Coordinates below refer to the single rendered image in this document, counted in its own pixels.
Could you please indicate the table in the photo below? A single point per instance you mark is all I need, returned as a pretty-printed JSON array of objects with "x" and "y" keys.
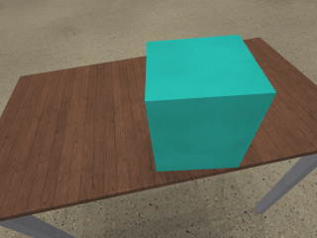
[{"x": 82, "y": 134}]

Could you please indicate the carton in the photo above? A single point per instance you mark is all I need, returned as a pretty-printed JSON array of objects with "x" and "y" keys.
[{"x": 205, "y": 100}]

